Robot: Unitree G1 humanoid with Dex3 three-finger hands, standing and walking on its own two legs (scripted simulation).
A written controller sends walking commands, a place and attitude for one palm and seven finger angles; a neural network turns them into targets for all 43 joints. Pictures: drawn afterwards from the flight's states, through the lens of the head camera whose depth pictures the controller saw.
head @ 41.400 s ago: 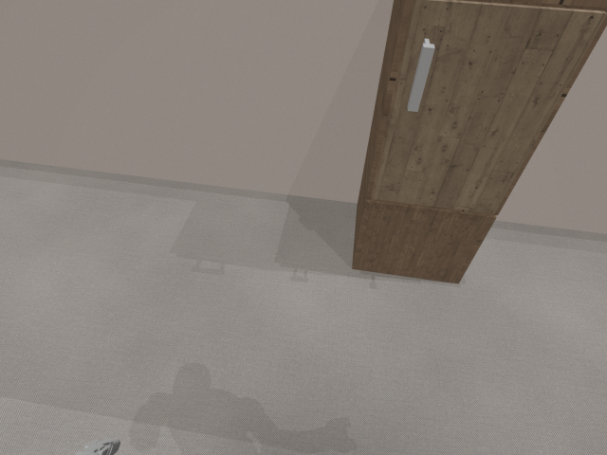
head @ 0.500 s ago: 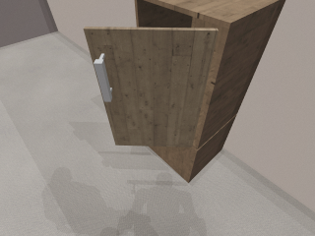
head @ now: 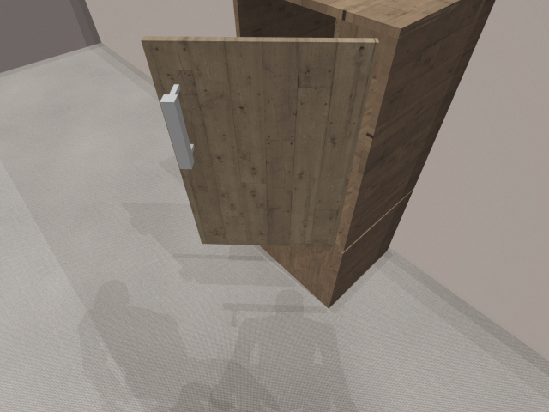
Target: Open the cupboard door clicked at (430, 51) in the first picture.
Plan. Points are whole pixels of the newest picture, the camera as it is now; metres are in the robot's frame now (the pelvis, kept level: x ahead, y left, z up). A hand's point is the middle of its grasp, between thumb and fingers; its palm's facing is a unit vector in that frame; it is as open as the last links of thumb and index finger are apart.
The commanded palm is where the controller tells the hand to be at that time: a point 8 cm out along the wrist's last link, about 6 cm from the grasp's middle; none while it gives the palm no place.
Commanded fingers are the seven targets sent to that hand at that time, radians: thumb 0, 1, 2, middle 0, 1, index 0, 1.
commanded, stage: look again from close up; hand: left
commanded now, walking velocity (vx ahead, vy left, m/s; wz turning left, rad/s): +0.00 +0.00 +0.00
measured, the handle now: (181, 127) +0.59 +0.22 +0.09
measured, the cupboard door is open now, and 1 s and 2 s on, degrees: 45 45 45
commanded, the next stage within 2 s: raise the hand with hooked fingers in 0.54 s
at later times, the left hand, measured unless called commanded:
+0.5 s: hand out of the picture +0.05 +0.17 -0.17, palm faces +0.03 -0.98 -0.21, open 7.3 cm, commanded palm none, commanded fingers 0.00 0.90 0.90 -0.20 -0.30 -0.20 -0.30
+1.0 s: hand (171, 337) +0.22 +0.17 -0.01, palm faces -0.01 -1.00 -0.01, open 8.2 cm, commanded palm +0.17 +0.24 -0.03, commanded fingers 0.00 0.46 0.71 -0.23 -0.58 -0.23 -0.58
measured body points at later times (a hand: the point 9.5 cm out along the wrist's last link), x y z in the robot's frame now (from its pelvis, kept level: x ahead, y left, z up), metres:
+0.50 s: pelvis +0.05 +0.00 +0.00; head +0.06 -0.01 +0.45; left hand +0.05 +0.22 -0.15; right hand +0.04 -0.22 -0.16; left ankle +0.00 +0.10 -0.74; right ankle +0.06 -0.10 -0.74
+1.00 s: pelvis +0.03 -0.01 -0.04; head +0.05 +0.00 +0.41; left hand +0.22 +0.22 -0.01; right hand +0.25 -0.27 -0.07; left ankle +0.00 +0.10 -0.74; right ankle +0.06 -0.10 -0.74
